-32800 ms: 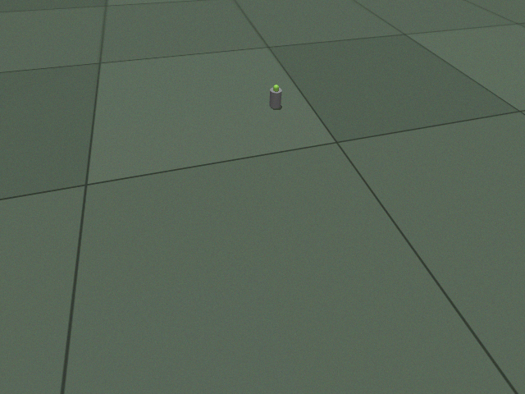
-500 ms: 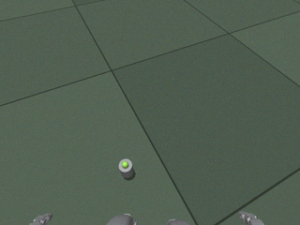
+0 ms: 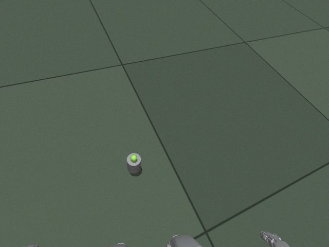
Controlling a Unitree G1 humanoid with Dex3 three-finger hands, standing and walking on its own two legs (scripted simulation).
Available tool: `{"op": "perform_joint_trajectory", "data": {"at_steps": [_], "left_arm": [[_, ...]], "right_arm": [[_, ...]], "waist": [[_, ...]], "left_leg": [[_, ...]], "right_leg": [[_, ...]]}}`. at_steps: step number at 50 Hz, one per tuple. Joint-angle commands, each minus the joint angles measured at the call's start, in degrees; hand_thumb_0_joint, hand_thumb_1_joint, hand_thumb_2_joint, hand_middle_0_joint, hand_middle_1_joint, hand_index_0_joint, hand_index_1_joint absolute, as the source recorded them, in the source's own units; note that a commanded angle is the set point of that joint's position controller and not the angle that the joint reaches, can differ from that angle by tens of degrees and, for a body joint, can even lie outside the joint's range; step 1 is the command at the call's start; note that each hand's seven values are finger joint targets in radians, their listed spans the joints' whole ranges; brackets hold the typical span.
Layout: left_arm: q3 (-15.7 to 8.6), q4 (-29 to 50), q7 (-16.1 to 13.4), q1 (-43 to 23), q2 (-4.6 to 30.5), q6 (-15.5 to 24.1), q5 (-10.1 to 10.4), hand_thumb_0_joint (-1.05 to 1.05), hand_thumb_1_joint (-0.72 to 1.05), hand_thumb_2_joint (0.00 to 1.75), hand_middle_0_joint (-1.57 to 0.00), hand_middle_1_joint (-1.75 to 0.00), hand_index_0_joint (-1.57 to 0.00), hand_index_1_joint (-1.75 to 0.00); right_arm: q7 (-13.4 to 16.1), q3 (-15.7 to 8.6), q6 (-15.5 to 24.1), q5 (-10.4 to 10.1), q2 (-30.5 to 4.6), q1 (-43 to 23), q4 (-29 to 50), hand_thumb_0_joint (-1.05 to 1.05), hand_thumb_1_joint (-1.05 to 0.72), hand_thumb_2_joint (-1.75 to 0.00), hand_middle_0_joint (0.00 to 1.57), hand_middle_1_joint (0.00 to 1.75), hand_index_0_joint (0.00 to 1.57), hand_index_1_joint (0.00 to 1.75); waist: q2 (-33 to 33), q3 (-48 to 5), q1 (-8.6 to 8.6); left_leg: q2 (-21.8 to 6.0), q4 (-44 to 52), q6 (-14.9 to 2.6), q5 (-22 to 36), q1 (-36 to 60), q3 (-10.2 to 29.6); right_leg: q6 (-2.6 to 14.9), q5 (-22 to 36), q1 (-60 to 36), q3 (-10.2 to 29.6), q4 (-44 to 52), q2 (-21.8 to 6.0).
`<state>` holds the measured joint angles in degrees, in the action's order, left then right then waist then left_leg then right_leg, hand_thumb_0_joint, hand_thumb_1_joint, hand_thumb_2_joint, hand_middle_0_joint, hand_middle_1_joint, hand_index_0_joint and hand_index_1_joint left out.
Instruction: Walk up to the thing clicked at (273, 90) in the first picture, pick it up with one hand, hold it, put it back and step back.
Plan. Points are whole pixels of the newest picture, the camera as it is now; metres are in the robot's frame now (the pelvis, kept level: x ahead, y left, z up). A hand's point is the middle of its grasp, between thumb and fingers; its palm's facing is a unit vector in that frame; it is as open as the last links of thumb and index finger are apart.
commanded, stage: step back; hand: left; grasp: from the side
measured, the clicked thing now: (133, 162) +0.62 +0.10 -0.69
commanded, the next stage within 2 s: none
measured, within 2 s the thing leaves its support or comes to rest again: neither
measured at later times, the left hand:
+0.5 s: hand out of the picture -0.02 +0.22 -0.14, palm faces +0.01 -0.91 -0.42, open 7.4 cm
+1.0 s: hand out of the picture -0.27 +0.16 -0.16, palm faces -0.01 -0.91 -0.41, open 7.4 cm
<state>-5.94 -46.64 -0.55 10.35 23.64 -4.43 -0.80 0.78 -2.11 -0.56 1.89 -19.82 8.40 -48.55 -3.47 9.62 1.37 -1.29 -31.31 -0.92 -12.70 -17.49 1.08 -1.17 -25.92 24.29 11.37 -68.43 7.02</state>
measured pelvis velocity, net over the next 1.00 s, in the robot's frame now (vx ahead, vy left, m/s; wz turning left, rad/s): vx -0.34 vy -0.11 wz -0.03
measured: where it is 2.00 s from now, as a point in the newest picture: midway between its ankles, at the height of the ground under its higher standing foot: outside the picture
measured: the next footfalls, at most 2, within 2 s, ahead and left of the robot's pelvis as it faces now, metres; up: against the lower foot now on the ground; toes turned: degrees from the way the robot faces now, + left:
right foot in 0.18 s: -0.06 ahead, -0.15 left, +0.00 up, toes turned +1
left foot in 0.54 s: -0.16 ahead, +0.07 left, +0.00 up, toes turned +1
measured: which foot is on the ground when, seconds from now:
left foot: down 0.00-0.22, up 0.24-0.52, down 0.54-0.92, up 0.94-1.00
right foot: up 0.00-0.16, down 0.18-0.56, up 0.58-0.86, down 0.88-1.00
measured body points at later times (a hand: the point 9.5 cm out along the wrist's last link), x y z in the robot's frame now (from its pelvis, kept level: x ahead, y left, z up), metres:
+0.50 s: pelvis -0.16 -0.05 -0.01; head -0.09 -0.05 +0.43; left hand -0.02 +0.27 -0.11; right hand -0.09 -0.37 -0.13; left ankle -0.20 +0.08 -0.71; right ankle -0.10 -0.15 -0.74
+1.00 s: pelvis -0.34 -0.11 -0.02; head -0.29 -0.13 +0.43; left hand -0.27 +0.21 -0.13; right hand -0.19 -0.43 -0.13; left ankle -0.26 +0.05 -0.69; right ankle -0.34 -0.23 -0.74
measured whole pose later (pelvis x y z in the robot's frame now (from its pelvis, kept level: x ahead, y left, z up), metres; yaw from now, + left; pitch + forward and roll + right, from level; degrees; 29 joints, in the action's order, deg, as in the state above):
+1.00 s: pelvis -0.34 -0.11 -0.02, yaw -1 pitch -3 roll +1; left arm -3.6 -49.1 0.2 12.3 20.8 -3.2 -2.0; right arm 1.9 -3.2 -3.6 0.6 -23.7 5.1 -46.6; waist 1.5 8.9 2.7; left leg 0.8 -55.5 0.3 -27.5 -30.1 6.9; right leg 0.9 -22.4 16.7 3.2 -41.6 0.9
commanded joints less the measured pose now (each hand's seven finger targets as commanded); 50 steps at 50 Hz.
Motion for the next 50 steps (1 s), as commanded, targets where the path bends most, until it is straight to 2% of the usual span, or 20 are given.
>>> {"op": "perform_joint_trajectory", "data": {"at_steps": [1, 8, 9, 10, 11, 12, 16, 23, 26, 28, 29, 30, 33, 41, 44, 45, 46, 47, 48, 50], "left_arm": [[-1.9, 5.1, -0.3, 0.6, 7.9, 1.9, -0.5, 0.00, 0.90, 0.90, -0.20, -0.30, -0.20, -0.30], [-2.4, -0.6, 0.7, 10.7, 7.8, 2.5, -1.1, 0.00, 0.90, 0.90, -0.20, -0.30, -0.20, -0.30], [-3.0, -0.5, 0.8, 10.7, 9.9, 2.7, -1.7, 0.00, 0.90, 0.90, -0.20, -0.30, -0.20, -0.30], [-4.3, 0.8, 0.9, 9.6, 14.5, 2.9, -2.3, 0.00, 0.90, 0.90, -0.20, -0.30, -0.20, -0.30], [-5.2, 3.8, 0.9, 2.9, 20.6, 2.4, -2.1, 0.00, 0.90, 0.90, -0.20, -0.30, -0.20, -0.30], [-5.0, 6.0, 0.5, -2.3, 20.0, 2.7, -2.0, 0.00, 0.90, 0.90, -0.20, -0.30, -0.20, -0.30], [-3.1, 6.9, -0.2, -6.7, 10.4, 2.9, -1.8, 0.00, 0.90, 0.90, -0.20, -0.30, -0.20, -0.30], [-2.8, 8.5, -1.3, -1.2, 9.7, 2.2, -1.8, 0.00, 0.90, 0.90, -0.20, -0.30, -0.20, -0.30], [-1.8, 9.4, -0.5, -2.1, 9.7, 0.7, -0.6, 0.00, 0.90, 0.90, -0.20, -0.30, -0.20, -0.30], [-1.0, 10.2, -0.2, -1.4, 5.8, 0.4, -0.1, 0.00, 0.90, 0.90, -0.20, -0.30, -0.20, -0.30], [-2.1, 10.4, -1.1, -5.0, 8.6, 0.4, -0.7, 0.00, 0.90, 0.90, -0.20, -0.30, -0.20, -0.30], [-2.6, 10.0, -1.1, -6.8, 10.7, 0.3, -0.9, 0.00, 0.90, 0.90, -0.20, -0.30, -0.20, -0.30], [-2.6, 7.1, -0.4, -1.2, 9.2, 0.5, 0.1, 0.00, 0.90, 0.90, -0.20, -0.30, -0.20, -0.30], [-1.4, 5.3, -0.1, -0.3, 8.1, 2.4, -0.3, 0.00, 0.90, 0.90, -0.20, -0.30, -0.20, -0.30], [-1.5, 0.4, -0.2, 6.4, 8.0, 3.1, -0.5, 0.00, 0.90, 0.90, -0.20, -0.30, -0.20, -0.30], [-2.4, -0.2, -0.2, 6.8, 10.9, 3.3, -1.2, 0.00, 0.90, 0.90, -0.20, -0.30, -0.20, -0.30], [-3.8, 0.7, -0.1, 6.8, 16.7, 3.4, -1.9, 0.00, 0.90, 0.90, -0.20, -0.30, -0.20, -0.30], [-4.8, 3.1, -0.3, 2.0, 22.4, 3.1, -2.2, 0.00, 0.90, 0.90, -0.20, -0.30, -0.20, -0.30], [-4.3, 4.3, -0.7, -2.2, 21.0, 3.3, -1.5, 0.00, 0.90, 0.90, -0.20, -0.30, -0.20, -0.30], [-2.4, 4.8, -1.0, -6.0, 14.7, 3.9, -1.8, 0.00, 0.90, 0.90, -0.20, -0.30, -0.20, -0.30]], "right_arm": [[1.5, -4.9, 1.2, -0.6, -15.4, 2.8, 4.5, 0.00, -0.90, -0.90, 0.20, 0.30, 0.20, 0.30], [1.2, -5.4, -0.8, -0.8, -17.9, -3.2, 7.0, 0.00, -0.90, -0.90, 0.20, 0.30, 0.20, 0.30], [1.1, -4.9, -1.0, -1.3, -16.2, -3.3, 7.1, 0.00, -0.90, -0.90, 0.20, 0.30, 0.20, 0.30], [1.1, -4.0, -1.1, -1.7, -13.1, -3.1, 8.0, 0.00, -0.90, -0.90, 0.20, 0.30, 0.20, 0.30], [2.3, -4.6, -1.1, -1.9, -13.1, -5.2, 8.2, 0.00, -0.90, -0.90, 0.20, 0.30, 0.20, 0.30], [2.5, -5.5, -1.1, -1.6, -15.7, -4.0, 6.9, 0.00, -0.90, -0.90, 0.20, 0.30, 0.20, 0.30], [1.9, -3.7, -0.5, -2.0, -12.6, 2.9, 2.9, 0.00, -0.90, -0.90, 0.20, 0.30, 0.20, 0.30], [2.0, -3.2, 1.0, -0.8, -11.4, 5.0, 3.9, 0.00, -0.90, -0.90, 0.20, 0.30, 0.20, 0.30], [1.8, -3.9, 1.5, -0.2, -11.5, 8.3, 2.1, 0.00, -0.90, -0.90, 0.20, 0.30, 0.20, 0.30], [1.7, -6.0, 1.3, 1.0, -20.6, 5.4, 3.0, 0.00, -0.90, -0.90, 0.20, 0.30, 0.20, 0.30], [1.5, -6.5, 1.2, 0.8, -24.3, 4.3, 4.3, 0.00, -0.90, -0.90, 0.20, 0.30, 0.20, 0.30], [2.2, -6.8, 1.7, 0.6, -23.8, 1.4, 4.8, 0.00, -0.90, -0.90, 0.20, 0.30, 0.20, 0.30], [2.4, -4.2, 1.7, 0.6, -16.0, -2.3, 5.7, 0.00, -0.90, -0.90, 0.20, 0.30, 0.20, 0.30], [1.4, -4.5, -0.2, 0.5, -16.9, 1.4, 6.3, 0.00, -0.90, -0.90, 0.20, 0.30, 0.20, 0.30], [0.8, -4.5, -1.7, -0.7, -17.7, -2.5, 6.7, 0.00, -0.90, -0.90, 0.20, 0.30, 0.20, 0.30], [0.7, -3.7, -1.9, -1.1, -15.0, -3.2, 7.0, 0.00, -0.90, -0.90, 0.20, 0.30, 0.20, 0.30], [1.0, -2.7, -1.8, -1.4, -11.6, -2.6, 8.7, 0.00, -0.90, -0.90, 0.20, 0.30, 0.20, 0.30], [2.3, -3.8, -1.9, -1.3, -12.7, -5.3, 9.3, 0.00, -0.90, -0.90, 0.20, 0.30, 0.20, 0.30], [2.4, -4.9, -1.8, -1.6, -15.1, -4.3, 7.7, 0.00, -0.90, -0.90, 0.20, 0.30, 0.20, 0.30], [1.5, -4.1, -1.7, -1.9, -15.0, -1.9, 5.0, 0.00, -0.90, -0.90, 0.20, 0.30, 0.20, 0.30]], "waist": [[12.6, -13.7, -3.75], [14.3, -16.4, 0.24], [9.7, -14.9, 0.64], [-4.1, -12.2, 0.68], [-15.9, -8.4, 2.87], [-14.9, -4.0, 1.09], [-6.6, -5.7, -2.74], [-8.9, -14.0, 0.73], [-4.3, -15.4, -0.85], [16.9, -13.6, 0.15], [16.3, -11.9, -3.23], [17.0, -9.1, -3.00], [9.1, -10.4, 0.98], [16.5, -14.6, -2.83], [16.1, -18.2, 0.48], [10.3, -16.4, 0.45], [-6.5, -13.3, 0.62], [-12.5, -10.6, 3.47], [-11.6, -6.7, 1.48], [-2.8, -6.4, -1.39]], "left_leg": [[-12.5, 4.7, -12.76, 23.1, 21.1, 11.5], [-10.8, -0.7, -8.05, 12.3, 4.3, 9.0], [-7.9, -3.0, -4.81, 5.1, -2.6, 7.7], [1.0, -12.6, -1.04, -8.5, -13.1, 5.0], [6.9, -27.3, 1.29, -23.1, -10.5, 2.7], [4.2, -35.3, 1.34, -22.5, -7.3, 7.0], [8.9, -37.3, 0.92, -13.2, -10.0, 7.0], [1.4, -7.9, 0.99, -16.0, -8.4, 2.4], [2.5, 12.1, 0.15, 5.8, 3.6, -0.6], [-16.5, 11.7, -7.71, 20.8, 13.6, 25.3], [-23.6, 10.9, -16.04, 22.4, 2.3, 29.6], [-26.6, 12.7, -18.42, 20.8, -3.3, 32.7], [-12.9, 5.2, -11.79, 30.7, 5.0, 11.2], [-11.7, -0.7, -12.15, 26.4, 13.0, 8.3], [-9.0, -6.6, -8.12, 18.3, 6.5, 5.6], [-5.5, -11.0, -4.90, 8.5, -2.6, 5.0], [3.2, -19.4, -0.99, -12.3, -17.1, 2.7], [5.9, -31.4, 1.20, -24.0, -14.2, 7.0], [3.4, -36.5, 1.26, -22.9, -9.2, 9.6], [6.6, -38.6, 0.34, -16.7, -9.4, 10.4]], "right_leg": [[-2.04, -2.9, 6.2, -2.1, 10.1, -2.7], [2.05, 11.1, -16.4, -10.9, 43.7, -6.0], [3.71, 12.1, -18.5, -5.6, 44.0, -8.3], [7.45, 10.8, -18.0, 10.9, 47.3, -18.3], [17.45, 7.6, -1.7, 20.5, 53.2, -29.2], [18.89, 6.9, 6.6, 23.0, 55.1, -31.3], [9.90, 24.8, -4.3, -1.2, 45.6, -16.0], [12.86, 40.6, -25.9, 1.6, 36.2, -21.3], [8.55, 34.5, -19.1, -2.6, 28.1, -16.4], [3.03, -3.9, 5.4, -8.9, 14.7, -3.0], [1.73, -12.4, 1.7, -2.8, 5.2, -3.0], [1.85, -10.8, -0.2, 1.2, -2.6, -5.5], [1.71, -2.9, 5.0, 0.8, -7.4, -1.2], [-0.57, -2.8, -2.1, -8.9, 24.9, -6.3], [1.68, 12.9, -14.5, -12.8, 45.9, -5.4], [2.84, 14.8, -17.4, -5.3, 44.4, -8.6], [6.87, 14.1, -17.5, 12.2, 45.9, -19.7], [17.51, 16.1, -3.1, 22.6, 49.4, -30.7], [18.54, 13.4, 6.6, 24.1, 51.7, -32.2], [13.71, 24.0, -0.1, 6.7, 45.1, -22.3]]}}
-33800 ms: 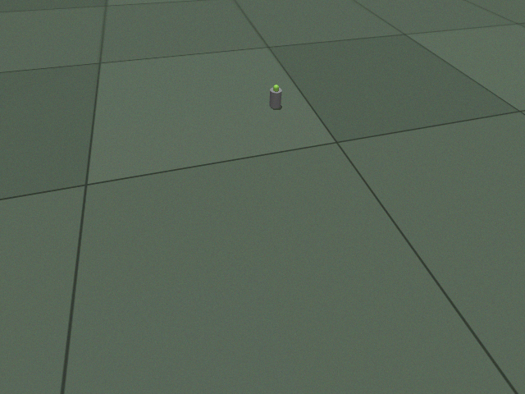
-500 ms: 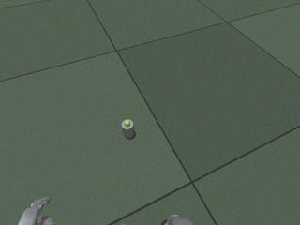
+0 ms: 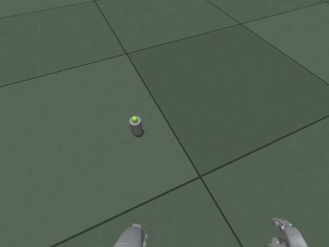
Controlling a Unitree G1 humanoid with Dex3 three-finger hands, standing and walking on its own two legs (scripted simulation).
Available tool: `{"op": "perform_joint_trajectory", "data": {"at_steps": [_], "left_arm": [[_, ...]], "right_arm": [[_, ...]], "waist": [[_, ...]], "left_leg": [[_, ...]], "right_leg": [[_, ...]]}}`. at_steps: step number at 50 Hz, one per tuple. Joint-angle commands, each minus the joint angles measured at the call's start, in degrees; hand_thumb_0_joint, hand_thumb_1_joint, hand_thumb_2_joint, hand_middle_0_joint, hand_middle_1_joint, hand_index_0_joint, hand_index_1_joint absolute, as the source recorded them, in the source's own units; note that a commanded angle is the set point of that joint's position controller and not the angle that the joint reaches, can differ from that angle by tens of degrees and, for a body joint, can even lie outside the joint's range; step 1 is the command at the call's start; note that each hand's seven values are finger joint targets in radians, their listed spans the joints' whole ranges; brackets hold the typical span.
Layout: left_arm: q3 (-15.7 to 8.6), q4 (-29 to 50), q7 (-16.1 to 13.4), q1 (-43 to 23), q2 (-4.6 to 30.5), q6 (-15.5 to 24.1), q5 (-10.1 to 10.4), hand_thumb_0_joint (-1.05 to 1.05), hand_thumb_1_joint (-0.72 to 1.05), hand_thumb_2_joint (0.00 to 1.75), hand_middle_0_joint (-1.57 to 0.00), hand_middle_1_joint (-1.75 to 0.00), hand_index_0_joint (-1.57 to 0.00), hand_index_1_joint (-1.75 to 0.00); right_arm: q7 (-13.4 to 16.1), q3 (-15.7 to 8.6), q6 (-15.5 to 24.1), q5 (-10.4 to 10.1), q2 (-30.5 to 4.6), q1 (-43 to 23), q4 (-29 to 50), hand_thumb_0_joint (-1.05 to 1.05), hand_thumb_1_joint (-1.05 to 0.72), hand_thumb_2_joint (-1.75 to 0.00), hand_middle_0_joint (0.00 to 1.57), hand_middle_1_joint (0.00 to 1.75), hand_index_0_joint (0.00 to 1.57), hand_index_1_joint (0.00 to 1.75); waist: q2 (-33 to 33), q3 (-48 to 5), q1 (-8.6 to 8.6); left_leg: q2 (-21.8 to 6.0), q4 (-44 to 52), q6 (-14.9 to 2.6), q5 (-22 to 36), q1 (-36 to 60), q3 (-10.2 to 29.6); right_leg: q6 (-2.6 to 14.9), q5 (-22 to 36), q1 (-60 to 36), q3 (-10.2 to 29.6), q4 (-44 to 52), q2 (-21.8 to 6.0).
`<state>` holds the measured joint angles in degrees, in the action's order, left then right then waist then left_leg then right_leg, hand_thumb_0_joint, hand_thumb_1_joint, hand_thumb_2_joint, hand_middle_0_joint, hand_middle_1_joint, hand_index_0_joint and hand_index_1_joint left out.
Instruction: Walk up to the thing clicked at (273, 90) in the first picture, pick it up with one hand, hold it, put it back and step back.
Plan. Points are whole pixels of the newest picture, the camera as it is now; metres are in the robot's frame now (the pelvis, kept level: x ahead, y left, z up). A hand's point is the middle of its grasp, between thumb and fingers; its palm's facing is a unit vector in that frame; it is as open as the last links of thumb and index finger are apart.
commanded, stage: step back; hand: left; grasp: from the side
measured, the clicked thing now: (135, 124) +0.95 +0.24 -0.67
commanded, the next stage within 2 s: stand in 1.16 s
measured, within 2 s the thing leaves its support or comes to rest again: neither
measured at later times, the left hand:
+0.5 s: hand out of the picture -0.08 +0.28 -0.13, palm faces +0.12 -0.91 -0.39, open 7.4 cm
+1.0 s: hand out of the picture -0.02 +0.31 -0.14, palm faces +0.14 -0.91 -0.40, open 7.4 cm
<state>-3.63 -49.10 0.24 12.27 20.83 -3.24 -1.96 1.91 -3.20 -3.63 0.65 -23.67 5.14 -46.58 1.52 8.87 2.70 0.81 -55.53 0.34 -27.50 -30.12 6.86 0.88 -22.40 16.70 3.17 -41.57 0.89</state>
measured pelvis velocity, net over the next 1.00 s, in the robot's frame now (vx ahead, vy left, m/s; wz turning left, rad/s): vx -0.06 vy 0.03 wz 0.11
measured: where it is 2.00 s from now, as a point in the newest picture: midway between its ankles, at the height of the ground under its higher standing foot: outside the picture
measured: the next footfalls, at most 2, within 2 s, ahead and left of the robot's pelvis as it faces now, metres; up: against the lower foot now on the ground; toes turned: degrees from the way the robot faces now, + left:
left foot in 0.26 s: -0.07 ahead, +0.12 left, +0.00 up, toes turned +6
right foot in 0.56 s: -0.02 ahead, -0.11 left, +0.00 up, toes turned +4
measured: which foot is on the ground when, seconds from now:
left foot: up 0.00-0.24, down 0.26-0.60, up 0.62-0.92, down 0.94-1.00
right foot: down 0.00-0.30, up 0.32-0.54, down 0.56-1.00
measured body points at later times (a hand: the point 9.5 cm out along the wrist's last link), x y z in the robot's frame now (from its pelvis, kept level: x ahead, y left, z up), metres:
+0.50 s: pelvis -0.10 +0.00 +0.02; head -0.10 +0.01 +0.47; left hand -0.09 +0.33 -0.11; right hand +0.00 -0.30 -0.10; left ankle -0.11 +0.12 -0.72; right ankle -0.05 -0.12 -0.69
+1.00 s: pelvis -0.06 +0.03 +0.00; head -0.03 +0.03 +0.45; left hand -0.03 +0.35 -0.12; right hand +0.07 -0.27 -0.12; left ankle -0.01 +0.16 -0.72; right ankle -0.06 -0.11 -0.71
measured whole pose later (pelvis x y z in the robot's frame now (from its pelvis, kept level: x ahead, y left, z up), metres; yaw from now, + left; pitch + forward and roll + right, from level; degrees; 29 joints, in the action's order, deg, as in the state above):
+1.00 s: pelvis -0.06 +0.03 +0.00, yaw +6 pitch -3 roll +1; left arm -3.0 -54.2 -1.0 10.8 22.3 0.6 -0.1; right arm -0.3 -2.7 0.3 1.6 -20.0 8.7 -56.9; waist -1.2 7.6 2.2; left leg -0.8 -35.1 0.6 -12.9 -18.5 -1.2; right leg 0.0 -23.3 14.5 0.0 -42.3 -3.3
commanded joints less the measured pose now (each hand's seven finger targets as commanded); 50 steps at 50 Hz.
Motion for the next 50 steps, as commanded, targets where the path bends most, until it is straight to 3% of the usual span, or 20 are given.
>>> {"op": "perform_joint_trajectory", "data": {"at_steps": [1, 8, 11, 13, 14, 15, 16, 19, 24, 27, 29, 30, 31, 32, 35, 45, 47, 48, 49, 50], "left_arm": [[-4.6, 6.4, -1.9, -8.3, 15.5, 2.8, -0.3, 0.00, 0.90, 0.90, -0.20, -0.30, -0.20, -0.30], [-5.4, 4.4, -2.2, 1.2, 16.1, 4.1, -1.1, 0.00, 0.90, 0.90, -0.20, -0.30, -0.20, -0.30], [-5.6, 3.9, -1.7, -1.0, 18.2, 3.8, -0.6, 0.00, 0.90, 0.90, -0.20, -0.30, -0.20, -0.30], [-4.3, 3.8, -1.5, -2.9, 16.3, 3.2, -0.6, 0.00, 0.90, 0.90, -0.20, -0.30, -0.20, -0.30], [-3.3, 3.6, -1.5, -0.6, 12.9, 3.1, -0.3, 0.00, 0.90, 0.90, -0.20, -0.30, -0.20, -0.30], [-2.1, 4.0, -1.5, -1.9, 9.3, 3.5, 0.9, 0.00, 0.90, 0.90, -0.20, -0.30, -0.20, -0.30], [-3.9, 2.8, -1.8, -6.5, 15.4, 3.8, 0.2, 0.00, 0.90, 0.90, -0.20, -0.30, -0.20, -0.30], [-3.6, -0.4, -0.1, -1.0, 12.8, 4.4, 1.2, 0.00, 0.90, 0.90, -0.20, -0.30, -0.20, -0.30], [-3.3, -0.9, 0.6, -2.1, 12.3, 5.1, 0.5, 0.00, 0.90, 0.90, -0.20, -0.30, -0.20, -0.30], [-3.4, -3.7, -0.1, 3.7, 11.2, 6.6, 0.2, 0.00, 0.90, 0.90, -0.20, -0.30, -0.20, -0.30], [-4.2, -5.9, -1.3, 8.8, 13.9, 7.7, -0.6, 0.00, 0.90, 0.90, -0.20, -0.30, -0.20, -0.30], [-5.5, -5.2, -1.6, 9.4, 18.8, 8.0, -1.1, 0.00, 0.90, 0.90, -0.20, -0.30, -0.20, -0.30], [-5.8, -3.8, -1.7, 6.1, 20.8, 7.8, -0.8, 0.00, 0.90, 0.90, -0.20, -0.30, -0.20, -0.30], [-5.7, -3.0, -1.6, 3.3, 21.0, 7.9, -0.5, 0.00, 0.90, 0.90, -0.20, -0.30, -0.20, -0.30], [-4.4, -2.3, -1.7, 1.4, 15.8, 8.7, 0.5, 0.00, 0.90, 0.90, -0.20, -0.30, -0.20, -0.30], [-2.6, -1.3, -1.5, -1.6, 14.8, 6.1, 1.3, 0.00, 0.90, 0.90, -0.20, -0.30, -0.20, -0.30], [-1.5, -0.7, -1.4, 0.1, 12.0, 5.4, 1.4, 0.00, 0.90, 0.90, -0.20, -0.30, -0.20, -0.30], [-1.1, -0.4, -1.5, 0.8, 10.0, 5.2, 2.1, 0.00, 0.90, 0.90, -0.20, -0.30, -0.20, -0.30], [-1.2, -1.9, -1.9, 1.2, 10.4, 4.1, 2.8, 0.00, 0.90, 0.90, -0.20, -0.30, -0.20, -0.30], [-1.4, -3.1, -2.0, 0.0, 12.1, 3.7, 2.3, 0.00, 0.90, 0.90, -0.20, -0.30, -0.20, -0.30]], "right_arm": [[0.2, -2.3, 1.3, -0.7, -9.4, 3.8, 1.8, 0.00, -0.90, -0.90, 0.20, 0.30, 0.20, 0.30], [-0.8, -2.4, 2.6, 1.0, -9.2, 2.0, 1.2, 0.00, -0.90, -0.90, 0.20, 0.30, 0.20, 0.30], [-1.8, -3.0, 3.1, 1.6, -9.9, 5.7, -1.3, 0.00, -0.90, -0.90, 0.20, 0.30, 0.20, 0.30], [-2.3, -3.9, 3.2, 1.7, -9.8, 11.7, -5.5, 0.00, -0.90, -0.90, 0.20, 0.30, 0.20, 0.30], [-2.3, -4.8, 3.4, 2.5, -11.8, 12.6, -6.2, 0.00, -0.90, -0.90, 0.20, 0.30, 0.20, 0.30], [-2.3, -4.9, 3.5, 2.9, -15.6, 9.7, -4.7, 0.00, -0.90, -0.90, 0.20, 0.30, 0.20, 0.30], [-2.6, -5.2, 3.6, 2.2, -18.8, 5.7, -3.3, 0.00, -0.90, -0.90, 0.20, 0.30, 0.20, 0.30], [-2.3, -2.5, 4.8, 2.6, -10.6, -2.0, -2.4, 0.00, -0.90, -0.90, 0.20, 0.30, 0.20, 0.30], [-2.9, -4.3, 4.5, 2.4, -13.2, 5.2, -4.1, 0.00, -0.90, -0.90, 0.20, 0.30, 0.20, 0.30], [-3.1, -4.0, 3.5, 1.8, -12.2, 2.6, -3.2, 0.00, -0.90, -0.90, 0.20, 0.30, 0.20, 0.30], [-2.9, -2.1, 3.1, 0.9, -5.6, 3.9, -2.4, 0.00, -0.90, -0.90, 0.20, 0.30, 0.20, 0.30], [-3.0, -1.2, 3.5, 0.9, -3.6, 3.2, -0.6, 0.00, -0.90, -0.90, 0.20, 0.30, 0.20, 0.30], [-2.2, -2.6, 3.3, 1.4, -8.5, 1.9, -1.4, 0.00, -0.90, -0.90, 0.20, 0.30, 0.20, 0.30], [-2.1, -3.3, 3.7, 1.3, -10.5, 3.8, -2.4, 0.00, -0.90, -0.90, 0.20, 0.30, 0.20, 0.30], [-2.7, -3.2, 4.1, 0.8, -9.3, 6.4, -4.7, 0.00, -0.90, -0.90, 0.20, 0.30, 0.20, 0.30], [-2.0, -2.2, 4.9, 0.8, -6.1, 5.4, -6.5, 0.00, -0.90, -0.90, 0.20, 0.30, 0.20, 0.30], [-1.2, -2.9, 5.4, 1.1, -8.8, 7.5, -7.7, 0.00, -0.90, -0.90, 0.20, 0.30, 0.20, 0.30], [-0.9, -3.4, 5.8, 1.3, -11.8, 7.5, -7.4, 0.00, -0.90, -0.90, 0.20, 0.30, 0.20, 0.30], [-0.9, -3.0, 5.7, 0.5, -13.9, 3.6, -6.3, 0.00, -0.90, -0.90, 0.20, 0.30, 0.20, 0.30], [-1.0, -3.3, 5.4, 0.6, -14.3, 1.6, -6.3, 0.00, -0.90, -0.90, 0.20, 0.30, 0.20, 0.30]], "waist": [[-7.1, -6.4, -4.16], [-11.7, -11.1, 2.07], [-14.9, -10.4, -0.15], [-9.3, -9.7, -3.42], [1.5, -9.7, -3.49], [14.6, -7.1, -4.07], [10.2, -1.5, -5.82], [4.9, -0.2, -0.36], [10.6, -3.1, -4.78], [9.1, -5.6, -1.21], [-4.1, -8.2, 0.81], [-13.4, -6.5, 1.49], [-6.4, -3.1, 1.59], [-6.6, -0.4, 0.04], [-4.8, -3.0, -1.66], [-10.2, -8.6, -2.34], [-2.5, -12.4, -2.64], [5.3, -15.3, -2.60], [7.4, -15.4, -1.77], [7.6, -12.9, -2.25]], "left_leg": [[5.8, -14.8, -0.68, 0.3, 1.0, 3.4], [0.3, 5.8, 1.20, -3.1, -1.5, -0.5], [-1.8, 21.4, -1.20, -5.8, 11.4, -3.6], [0.4, 33.7, -3.35, 2.9, 24.8, -4.8], [-4.0, 37.8, -5.02, -4.1, 31.3, 5.4], [-16.9, 45.6, -9.34, -21.5, 26.4, 25.8], [-22.0, 48.4, -15.04, -31.1, 9.3, 31.1], [-11.3, 42.2, -9.56, -9.5, 9.3, 9.9], [-12.2, 40.8, -10.25, -12.3, 16.6, 9.3], [-11.5, 33.1, -9.79, -8.0, 12.6, 4.3], [-4.7, 14.2, -5.07, -1.9, 3.5, -2.2], [3.1, 3.7, -1.77, -4.8, -10.2, -4.7], [-0.1, 0.2, -1.54, -5.4, -7.3, 1.3], [-2.3, -0.5, -1.57, -4.5, -5.6, 2.3], [-2.1, 0.1, -0.91, 3.6, -2.1, 2.9], [-0.5, 26.6, -0.44, 18.7, 17.5, -10.4], [-5.2, 29.4, -2.71, 29.7, 23.7, -4.5], [-14.6, 31.5, -6.49, 35.6, 25.6, 7.4], [-20.7, 33.3, -13.62, 30.9, 20.6, 14.2], [-22.1, 35.7, -15.33, 22.2, 14.7, 15.9]], "right_leg": [[8.64, 26.8, 3.1, 8.5, 14.3, -12.4], [10.99, -4.5, -14.1, 15.9, 17.9, -15.9], [10.28, -10.6, -4.6, 15.9, 20.4, -17.9], [5.82, -14.1, 6.0, 8.9, 15.4, -13.2], [2.96, -15.5, 15.9, 3.2, 5.4, -8.2], [-0.17, -11.7, 23.9, -5.7, -6.4, 0.0], [-0.80, -9.9, 17.2, 0.1, -11.3, -2.7], [-0.13, -1.0, 8.2, -1.2, -8.2, -2.2], [-0.93, -4.7, 7.4, -5.2, 0.2, -0.9], [0.80, 2.2, -5.2, -6.5, 14.9, -0.1], [1.58, 1.2, -17.8, 6.1, 22.9, -5.1], [6.62, -7.2, -21.5, 28.1, 28.6, -17.5], [10.94, -15.0, -10.7, 34.0, 30.5, -24.3], [14.62, -13.3, -6.7, 33.8, 29.4, -25.6], [8.36, 4.6, -9.3, 15.3, 26.3, -16.6], [5.65, 33.6, -3.0, -0.3, 8.9, -11.7], [2.66, 28.1, -1.7, -1.5, 0.9, -8.2], [0.64, 17.4, 1.4, -2.7, -6.3, -3.5], [0.06, -4.9, 0.9, -3.2, -7.0, -0.2], [0.23, -10.8, -1.5, -1.1, -9.1, -2.3]]}}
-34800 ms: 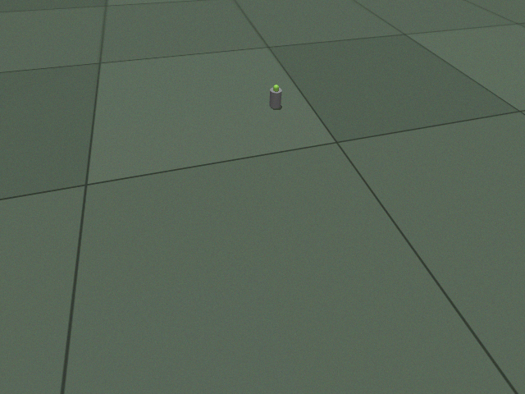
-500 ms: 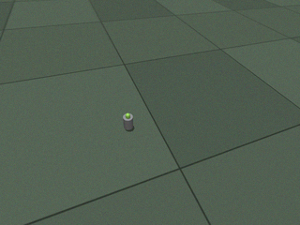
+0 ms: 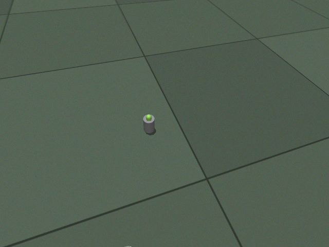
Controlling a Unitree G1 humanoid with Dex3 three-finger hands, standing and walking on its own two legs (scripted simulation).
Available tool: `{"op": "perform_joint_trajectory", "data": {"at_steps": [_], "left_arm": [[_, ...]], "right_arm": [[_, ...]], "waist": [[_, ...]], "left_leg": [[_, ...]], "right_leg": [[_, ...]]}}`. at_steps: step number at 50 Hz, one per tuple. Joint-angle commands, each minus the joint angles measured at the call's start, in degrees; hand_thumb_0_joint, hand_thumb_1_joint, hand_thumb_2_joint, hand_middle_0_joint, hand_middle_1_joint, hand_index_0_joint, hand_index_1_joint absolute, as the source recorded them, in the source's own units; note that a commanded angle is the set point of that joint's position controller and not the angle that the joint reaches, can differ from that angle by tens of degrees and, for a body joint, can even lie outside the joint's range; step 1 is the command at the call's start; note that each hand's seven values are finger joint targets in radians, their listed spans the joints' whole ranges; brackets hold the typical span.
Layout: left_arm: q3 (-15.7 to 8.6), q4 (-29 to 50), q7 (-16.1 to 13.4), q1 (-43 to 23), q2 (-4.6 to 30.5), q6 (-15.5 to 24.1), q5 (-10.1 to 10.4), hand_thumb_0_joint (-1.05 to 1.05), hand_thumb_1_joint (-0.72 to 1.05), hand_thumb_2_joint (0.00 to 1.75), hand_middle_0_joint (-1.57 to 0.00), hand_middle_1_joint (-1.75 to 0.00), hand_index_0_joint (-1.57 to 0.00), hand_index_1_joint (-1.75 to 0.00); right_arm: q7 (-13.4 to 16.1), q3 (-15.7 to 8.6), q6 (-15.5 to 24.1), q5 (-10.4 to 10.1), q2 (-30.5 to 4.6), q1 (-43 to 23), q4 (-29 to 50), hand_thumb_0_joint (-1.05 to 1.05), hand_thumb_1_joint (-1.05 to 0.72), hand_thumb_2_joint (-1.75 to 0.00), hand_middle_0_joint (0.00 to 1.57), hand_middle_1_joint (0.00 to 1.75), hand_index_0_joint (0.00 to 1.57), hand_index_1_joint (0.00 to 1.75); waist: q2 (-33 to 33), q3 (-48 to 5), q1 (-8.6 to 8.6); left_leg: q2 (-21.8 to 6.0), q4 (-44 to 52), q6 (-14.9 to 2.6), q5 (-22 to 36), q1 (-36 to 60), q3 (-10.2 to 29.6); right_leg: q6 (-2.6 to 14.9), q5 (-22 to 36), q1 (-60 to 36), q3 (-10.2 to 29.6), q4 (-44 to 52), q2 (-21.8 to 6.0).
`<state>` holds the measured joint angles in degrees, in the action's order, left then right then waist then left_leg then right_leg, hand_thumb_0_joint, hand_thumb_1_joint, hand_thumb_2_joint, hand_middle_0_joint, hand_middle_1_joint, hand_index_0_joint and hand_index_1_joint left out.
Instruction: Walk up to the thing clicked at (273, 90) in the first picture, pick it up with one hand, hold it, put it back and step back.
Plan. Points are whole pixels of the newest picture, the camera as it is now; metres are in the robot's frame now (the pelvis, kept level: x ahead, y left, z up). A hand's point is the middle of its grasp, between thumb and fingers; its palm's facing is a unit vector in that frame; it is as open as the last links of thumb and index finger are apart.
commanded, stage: step back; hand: left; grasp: from the side
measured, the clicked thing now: (148, 122) +1.03 +0.11 -0.68
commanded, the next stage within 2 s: stand in 0.16 s
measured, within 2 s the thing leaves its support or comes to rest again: neither
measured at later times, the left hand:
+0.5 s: hand out of the picture +0.11 +0.26 -0.13, palm faces -0.05 -0.94 -0.33, open 7.4 cm
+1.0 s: hand out of the picture +0.08 +0.26 -0.14, palm faces -0.07 -0.94 -0.34, open 7.4 cm
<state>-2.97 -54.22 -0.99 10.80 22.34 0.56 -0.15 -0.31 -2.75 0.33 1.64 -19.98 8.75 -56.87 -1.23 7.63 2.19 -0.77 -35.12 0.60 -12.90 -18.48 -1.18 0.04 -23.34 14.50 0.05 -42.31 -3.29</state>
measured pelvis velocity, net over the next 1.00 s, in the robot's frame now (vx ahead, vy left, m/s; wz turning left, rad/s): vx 0.01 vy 0.01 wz -0.03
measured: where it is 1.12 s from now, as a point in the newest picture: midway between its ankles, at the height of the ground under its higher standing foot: outside the picture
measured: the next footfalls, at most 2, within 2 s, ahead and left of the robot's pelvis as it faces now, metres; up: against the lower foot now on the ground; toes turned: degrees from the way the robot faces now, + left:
none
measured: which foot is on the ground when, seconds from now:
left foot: down 0.00-1.00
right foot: down 0.00-1.00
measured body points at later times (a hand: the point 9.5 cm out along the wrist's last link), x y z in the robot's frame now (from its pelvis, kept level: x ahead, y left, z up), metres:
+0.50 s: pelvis +0.01 +0.01 +0.02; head +0.01 +0.01 +0.47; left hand +0.11 +0.30 -0.11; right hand +0.09 -0.30 -0.10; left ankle +0.06 +0.13 -0.72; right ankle -0.01 -0.13 -0.72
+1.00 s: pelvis +0.01 +0.01 +0.02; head +0.02 +0.01 +0.47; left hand +0.09 +0.31 -0.11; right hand +0.07 -0.29 -0.11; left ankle +0.06 +0.13 -0.72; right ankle -0.01 -0.13 -0.72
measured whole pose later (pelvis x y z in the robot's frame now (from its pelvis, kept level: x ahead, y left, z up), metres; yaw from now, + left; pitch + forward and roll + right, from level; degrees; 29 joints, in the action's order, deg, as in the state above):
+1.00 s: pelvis +0.01 +0.01 +0.02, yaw -2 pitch -2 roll +0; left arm 0.4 -64.6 0.5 7.5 20.8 0.6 -0.5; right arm -1.1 -0.8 0.6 0.7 -19.4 5.9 -66.1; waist -0.4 3.4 -0.4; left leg -2.0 -20.1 0.5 -6.6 -11.5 -2.7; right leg -2.1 -12.5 5.4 0.4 -19.8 -2.0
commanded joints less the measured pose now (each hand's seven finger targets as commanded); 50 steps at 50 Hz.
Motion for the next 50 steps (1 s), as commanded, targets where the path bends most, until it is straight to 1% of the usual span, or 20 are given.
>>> {"op": "perform_joint_trajectory", "data": {"at_steps": [1, 2, 5, 7, 8, 9, 10, 11, 12, 13, 15, 19, 22, 23, 25, 26, 31, 46, 47, 50], "left_arm": [[-1.9, 1.7, -0.5, 0.2, 10.9, -0.1, 0.3, 0.00, 0.90, 0.90, -0.20, -0.30, -0.20, -0.30], [-2.0, 1.3, -0.2, 0.9, 10.2, -0.1, 0.3, 0.00, 0.90, 0.90, -0.20, -0.30, -0.20, -0.30], [-2.0, -0.8, 0.0, 3.3, 9.5, 0.7, 0.0, 0.00, 0.90, 0.90, -0.20, -0.30, -0.20, -0.30], [-2.4, -2.0, -0.5, 3.8, 9.8, 1.4, -0.7, 0.00, 0.90, 0.90, -0.20, -0.30, -0.20, -0.30], [-1.2, -1.7, -0.5, 2.3, 11.6, 2.3, -1.2, 0.00, 0.90, 0.90, -0.20, -0.30, -0.20, -0.30], [-1.4, -1.1, -0.3, -1.1, 14.2, 2.9, -1.3, 0.00, 0.90, 0.90, -0.20, -0.30, -0.20, -0.30], [-1.4, -1.7, 0.0, -5.1, 15.1, 2.7, -0.8, 0.00, 0.90, 0.90, -0.20, -0.30, -0.20, -0.30], [-0.7, -1.9, 0.3, -6.5, 12.3, 2.5, -0.6, 0.00, 0.90, 0.90, -0.20, -0.30, -0.20, -0.30], [0.1, -2.5, 0.6, -5.8, 10.1, 2.2, -0.1, 0.00, 0.90, 0.90, -0.20, -0.30, -0.20, -0.30], [0.5, -2.6, 0.5, -5.7, 9.5, 2.1, 0.0, 0.00, 0.90, 0.90, -0.20, -0.30, -0.20, -0.30], [0.5, -3.4, 0.4, -5.4, 10.3, 2.4, 0.1, 0.00, 0.90, 0.90, -0.20, -0.30, -0.20, -0.30], [0.6, -5.2, 0.7, -5.7, 10.4, 1.8, -0.1, 0.00, 0.90, 0.90, -0.20, -0.30, -0.20, -0.30], [0.8, -5.7, 0.7, -6.6, 10.3, 1.9, -0.3, 0.00, 0.90, 0.90, -0.20, -0.30, -0.20, -0.30], [0.8, -5.9, 0.7, -6.3, 10.3, 2.0, -0.3, 0.00, 0.90, 0.90, -0.20, -0.30, -0.20, -0.30], [0.8, -6.2, 0.8, -6.7, 10.4, 1.9, -0.2, 0.00, 0.90, 0.90, -0.20, -0.30, -0.20, -0.30], [0.9, -6.3, 0.8, -6.6, 10.1, 2.0, -0.4, 0.00, 0.90, 0.90, -0.20, -0.30, -0.20, -0.30], [0.9, -6.7, 0.8, -7.0, 10.7, 1.9, -0.4, 0.00, 0.90, 0.90, -0.20, -0.30, -0.20, -0.30], [1.1, -7.3, 1.0, -5.1, 10.1, 1.4, -0.5, 0.00, 0.90, 0.90, -0.20, -0.30, -0.20, -0.30], [1.1, -7.2, 1.0, -5.3, 10.2, 1.5, -0.7, 0.00, 0.90, 0.90, -0.20, -0.30, -0.20, -0.30], [1.2, -7.3, 0.9, -4.9, 10.2, 1.6, -0.5, 0.00, 0.90, 0.90, -0.20, -0.30, -0.20, -0.30]], "right_arm": [[1.3, -3.5, 1.2, -0.1, -17.3, -3.6, 3.9, 0.00, -0.90, -0.90, 0.20, 0.30, 0.20, 0.30], [1.3, -3.0, 1.1, 0.4, -16.5, -4.9, 4.1, 0.00, -0.90, -0.90, 0.20, 0.30, 0.20, 0.30], [1.3, -2.6, 1.0, 0.1, -15.2, -7.1, 3.8, 0.00, -0.90, -0.90, 0.20, 0.30, 0.20, 0.30], [1.1, -2.0, 0.6, -0.5, -13.5, -7.7, 3.3, 0.00, -0.90, -0.90, 0.20, 0.30, 0.20, 0.30], [0.7, -1.3, 0.9, -1.7, -10.3, -3.6, 2.7, 0.00, -0.90, -0.90, 0.20, 0.30, 0.20, 0.30], [0.5, -1.0, 1.0, -2.0, -9.4, -3.1, 2.7, 0.00, -0.90, -0.90, 0.20, 0.30, 0.20, 0.30], [0.4, -0.9, 0.9, -2.1, -10.1, -3.0, 1.4, 0.00, -0.90, -0.90, 0.20, 0.30, 0.20, 0.30], [0.3, -1.0, 1.3, -1.6, -11.1, -3.8, 0.1, 0.00, -0.90, -0.90, 0.20, 0.30, 0.20, 0.30], [0.2, -1.2, 1.7, -1.4, -12.4, -6.3, -0.1, 0.00, -0.90, -0.90, 0.20, 0.30, 0.20, 0.30], [0.1, -1.4, 1.8, -1.1, -12.9, -7.5, -0.4, 0.00, -0.90, -0.90, 0.20, 0.30, 0.20, 0.30], [0.0, -0.9, 1.8, -1.0, -11.8, -6.5, -1.0, 0.00, -0.90, -0.90, 0.20, 0.30, 0.20, 0.30], [0.0, -0.7, 1.8, -1.2, -12.0, -7.4, -2.6, 0.00, -0.90, -0.90, 0.20, 0.30, 0.20, 0.30], [-0.1, -0.6, 1.7, -1.2, -11.3, -8.2, -3.2, 0.00, -0.90, -0.90, 0.20, 0.30, 0.20, 0.30], [-0.1, -0.6, 1.7, -1.2, -11.7, -8.0, -3.4, 0.00, -0.90, -0.90, 0.20, 0.30, 0.20, 0.30], [-0.2, -0.6, 1.6, -1.1, -11.7, -7.7, -4.0, 0.00, -0.90, -0.90, 0.20, 0.30, 0.20, 0.30], [-0.2, -0.7, 1.7, -1.1, -12.0, -8.1, -4.1, 0.00, -0.90, -0.90, 0.20, 0.30, 0.20, 0.30], [-0.2, -0.5, 1.7, -1.1, -11.6, -7.7, -4.9, 0.00, -0.90, -0.90, 0.20, 0.30, 0.20, 0.30], [-0.1, -0.5, 1.3, -1.0, -12.6, -6.3, -5.7, 0.00, -0.90, -0.90, 0.20, 0.30, 0.20, 0.30], [-0.1, -0.4, 1.5, -1.1, -12.1, -6.9, -5.5, 0.00, -0.90, -0.90, 0.20, 0.30, 0.20, 0.30], [-0.1, -0.3, 1.4, -1.2, -12.0, -6.3, -5.7, 0.00, -0.90, -0.90, 0.20, 0.30, 0.20, 0.30]], "waist": [[9.7, -9.3, -1.56], [10.4, -8.4, -0.88], [12.1, -8.9, 0.00], [10.0, -11.7, 0.23], [2.1, -13.4, -1.15], [-1.3, -11.9, -3.85], [-0.2, -11.3, -5.08], [0.4, -10.8, -4.62], [2.2, -11.2, -2.99], [2.6, -11.5, -2.16], [0.2, -11.3, -2.59], [1.7, -7.8, -2.38], [0.5, -7.2, -2.36], [1.3, -8.8, -2.39], [1.6, -7.3, -2.56], [2.5, -8.6, -2.35], [1.9, -8.5, -2.47], [2.8, -7.5, -2.66], [1.9, -8.4, -2.58], [1.2, -8.0, -2.78]], "left_leg": [[-18.8, 16.5, -14.46, 2.1, -0.8, 20.9], [-16.3, 15.8, -12.35, -0.6, 0.6, 16.6], [-11.8, 10.5, -7.93, 4.2, 1.8, 11.4], [-10.4, 5.1, -6.10, 12.5, 3.4, 8.2], [-7.1, 2.1, -3.15, 12.5, 1.9, 7.0], [-3.7, 3.3, -1.56, 7.2, 4.0, 4.3], [-3.9, 9.2, -1.91, 1.8, 10.1, 3.7], [-6.1, 10.6, -2.51, 6.8, 14.0, 5.5], [-7.3, 9.9, -2.79, 10.1, 14.2, 6.5], [-7.8, 10.0, -2.98, 13.5, 12.9, 6.7], [-7.3, 10.8, -2.85, 18.1, 12.3, 5.4], [-7.2, 15.5, -2.07, 8.7, 11.7, 5.7], [-6.8, 16.6, -1.67, 7.2, 11.2, 5.3], [-6.9, 16.2, -1.81, 8.3, 13.0, 4.9], [-6.9, 18.0, -1.27, 5.1, 11.9, 5.2], [-7.0, 17.4, -1.46, 6.2, 12.1, 5.2], [-6.9, 18.7, -0.94, 5.9, 11.7, 5.0], [-7.2, 20.6, -1.08, -1.5, 10.2, 6.1], [-7.2, 19.7, -1.16, 2.3, 11.4, 5.7], [-6.9, 19.4, -1.22, 2.3, 11.6, 5.5]], "right_leg": [[1.43, -9.7, -0.1, 2.9, -7.9, 1.5], [1.79, -9.3, 1.3, 3.0, -5.0, 1.2], [1.21, 1.7, -1.1, -0.5, 8.2, 2.1], [1.23, 11.8, -6.7, 1.2, 17.0, 1.3], [2.30, 19.6, -10.5, 10.6, 21.4, -5.5], [3.96, 22.9, -6.3, 15.0, 21.8, -9.7], [4.70, 18.0, 0.4, 11.6, 19.7, -8.9], [2.43, 15.7, 2.1, 8.7, 18.2, -5.5], [1.23, 15.2, -0.2, 5.3, 19.3, -2.9], [0.69, 17.0, -3.5, 4.0, 19.9, -2.7], [0.61, 23.6, -5.9, 4.7, 20.1, -3.8], [0.82, 14.6, -4.4, 4.7, 23.3, -3.5], [0.74, 13.6, -4.9, 4.8, 25.3, -4.0], [0.74, 15.4, -5.3, 5.1, 25.5, -4.2], [0.69, 11.4, -4.7, 4.8, 26.1, -3.9], [0.63, 13.3, -6.1, 4.9, 26.4, -4.2], [0.64, 12.8, -6.1, 4.6, 26.6, -4.1], [0.63, 9.0, -4.2, 4.1, 26.9, -3.6], [0.74, 11.2, -4.8, 4.2, 26.5, -3.9], [0.59, 10.4, -4.2, 4.3, 27.2, -3.9]]}}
